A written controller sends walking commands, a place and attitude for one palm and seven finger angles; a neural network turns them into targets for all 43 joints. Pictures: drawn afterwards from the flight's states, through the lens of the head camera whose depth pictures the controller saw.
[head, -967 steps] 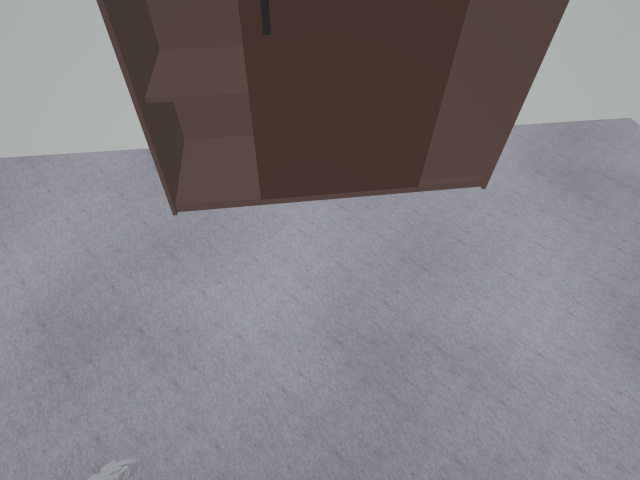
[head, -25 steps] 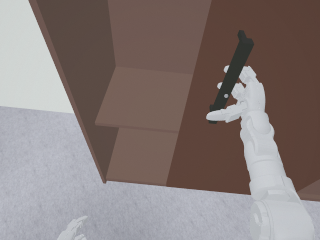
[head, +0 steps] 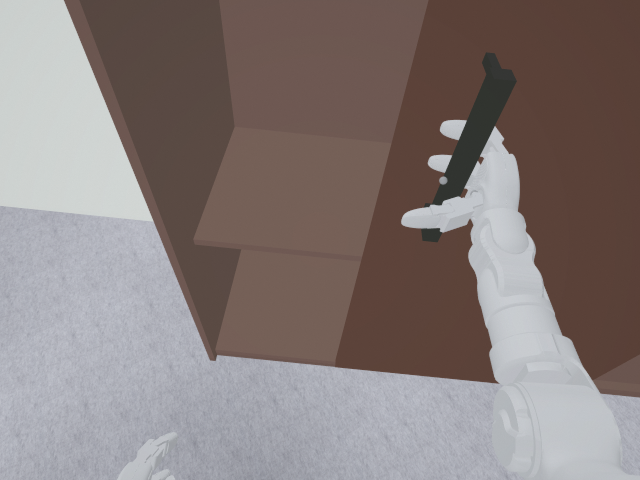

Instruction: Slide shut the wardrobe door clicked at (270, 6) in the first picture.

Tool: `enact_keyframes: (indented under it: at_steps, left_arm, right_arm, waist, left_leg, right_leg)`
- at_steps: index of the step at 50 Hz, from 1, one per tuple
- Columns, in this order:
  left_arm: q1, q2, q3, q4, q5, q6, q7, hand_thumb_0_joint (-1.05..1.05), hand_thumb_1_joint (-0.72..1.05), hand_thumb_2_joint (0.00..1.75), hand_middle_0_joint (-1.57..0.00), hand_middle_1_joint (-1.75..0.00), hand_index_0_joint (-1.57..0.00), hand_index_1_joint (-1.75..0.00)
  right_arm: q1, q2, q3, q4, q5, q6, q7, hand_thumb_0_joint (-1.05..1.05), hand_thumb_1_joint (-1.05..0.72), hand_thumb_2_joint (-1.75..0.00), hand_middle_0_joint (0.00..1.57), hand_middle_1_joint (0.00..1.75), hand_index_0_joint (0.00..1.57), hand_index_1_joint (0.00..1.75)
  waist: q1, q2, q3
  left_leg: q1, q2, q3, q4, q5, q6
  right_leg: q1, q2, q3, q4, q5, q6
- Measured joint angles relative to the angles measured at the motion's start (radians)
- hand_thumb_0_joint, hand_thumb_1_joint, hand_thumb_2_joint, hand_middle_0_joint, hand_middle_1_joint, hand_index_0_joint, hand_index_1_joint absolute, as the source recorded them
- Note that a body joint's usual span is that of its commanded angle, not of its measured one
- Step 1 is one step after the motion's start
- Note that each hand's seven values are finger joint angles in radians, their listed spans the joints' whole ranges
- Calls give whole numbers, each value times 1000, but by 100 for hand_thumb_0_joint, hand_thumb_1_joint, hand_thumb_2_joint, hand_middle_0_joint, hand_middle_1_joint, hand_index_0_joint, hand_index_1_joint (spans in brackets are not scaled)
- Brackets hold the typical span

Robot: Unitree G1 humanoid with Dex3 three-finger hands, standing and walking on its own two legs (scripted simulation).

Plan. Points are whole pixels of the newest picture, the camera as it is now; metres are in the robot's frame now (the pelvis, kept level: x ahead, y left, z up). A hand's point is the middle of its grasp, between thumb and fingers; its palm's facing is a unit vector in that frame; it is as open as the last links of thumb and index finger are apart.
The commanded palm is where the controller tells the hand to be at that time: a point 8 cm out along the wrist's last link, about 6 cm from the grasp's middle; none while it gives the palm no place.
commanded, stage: slide the fingers in behind the handle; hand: right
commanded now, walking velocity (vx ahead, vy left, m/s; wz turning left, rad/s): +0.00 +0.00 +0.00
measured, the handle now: (455, 160) +0.50 -0.12 +0.15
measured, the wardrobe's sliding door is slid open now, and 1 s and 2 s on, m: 0.38 0.38 0.38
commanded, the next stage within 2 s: grip the handle and tug to test in 0.32 s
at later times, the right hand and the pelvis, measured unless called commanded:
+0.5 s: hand (442, 179) +0.45 -0.10 +0.15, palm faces +0.01 +1.00 -0.02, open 13.9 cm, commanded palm +0.42 -0.15 +0.15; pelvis +0.00 +0.00 +0.00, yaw +0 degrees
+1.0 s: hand (447, 182) +0.45 -0.10 +0.16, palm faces +0.01 +1.00 -0.01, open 7.2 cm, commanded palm +0.42 -0.15 +0.15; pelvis +0.00 +0.00 +0.00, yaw +0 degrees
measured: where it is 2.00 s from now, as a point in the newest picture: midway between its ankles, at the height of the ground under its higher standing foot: outside the picture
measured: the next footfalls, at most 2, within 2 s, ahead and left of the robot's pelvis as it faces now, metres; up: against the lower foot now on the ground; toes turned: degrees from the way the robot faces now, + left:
none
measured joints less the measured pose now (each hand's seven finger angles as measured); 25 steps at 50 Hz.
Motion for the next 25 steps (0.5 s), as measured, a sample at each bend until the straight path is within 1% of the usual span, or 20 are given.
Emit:
enact_keyframes:
  at_steps: [9, 15, 21, 25]
  left_arm:
    - [19, 7, 6, 7, -1, -3, -3, 1, 91, 90, -20, -30, -20, -30]
    - [24, 8, 10, 5, 0, -4, -6, 1, 91, 90, -20, -30, -20, -30]
    - [24, 6, 8, 7, 1, -5, -8, 1, 91, 90, -20, -30, -20, -30]
    - [21, 4, 9, 1, 3, -4, -10, 1, 91, 90, -20, -30, -20, -30]
  right_arm:
    - [-8, -6, -7, 27, 5, -27, 5, -2, 50, -30, 31, 120, 30, 120]
    - [-9, -9, -8, 29, 0, -30, 3, -2, 50, -30, 31, 120, 30, 120]
    - [-5, -5, -8, 28, 5, -31, 4, -2, 50, -30, 31, 120, 29, 120]
    - [13, -4, -13, 5, 1, -31, 7, -2, 49, -30, 31, 121, 29, 120]
  waist:
    - [5, -2, -3]
    - [7, -5, -2]
    - [5, -5, -5]
    - [4, -6, -9]
  left_leg:
    - [-7, -1, 0, 2, 0, 1]
    - [-11, -2, -2, 1, 2, 1]
    - [-9, -2, -2, 0, 0, 1]
    - [-7, -5, -5, -2, 1, 1]
  right_leg:
    - [-7, -1, 0, 3, -1, 1]
    - [-10, -2, -2, 2, 0, 1]
    - [-8, -1, -2, 0, -1, 0]
    - [-3, -3, -6, -3, -1, 1]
